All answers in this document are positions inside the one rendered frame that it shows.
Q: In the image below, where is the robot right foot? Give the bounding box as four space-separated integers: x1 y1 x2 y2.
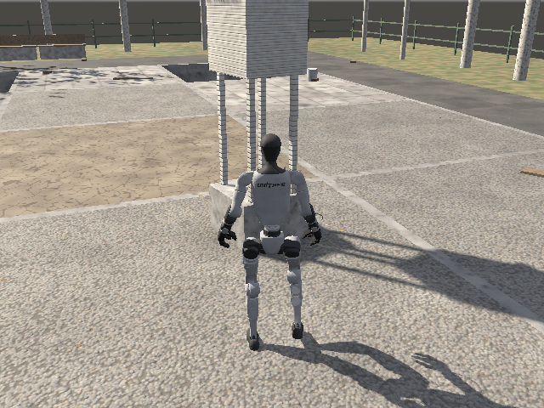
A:
292 322 303 339

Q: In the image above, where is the right robot shin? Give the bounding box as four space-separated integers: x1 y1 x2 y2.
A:
290 269 303 328

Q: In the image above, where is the robot left upper arm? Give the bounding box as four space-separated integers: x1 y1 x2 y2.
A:
229 171 253 218

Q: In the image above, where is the robot right upper arm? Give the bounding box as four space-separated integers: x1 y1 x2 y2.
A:
289 170 312 217

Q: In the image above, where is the robot left forearm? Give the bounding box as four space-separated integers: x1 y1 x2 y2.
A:
220 205 236 234

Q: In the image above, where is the robot right hand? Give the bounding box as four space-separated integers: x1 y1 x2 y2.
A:
303 229 322 246

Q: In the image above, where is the robot right forearm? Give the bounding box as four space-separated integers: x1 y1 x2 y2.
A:
304 203 320 232

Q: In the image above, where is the robot left hand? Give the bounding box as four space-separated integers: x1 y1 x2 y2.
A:
218 224 237 248

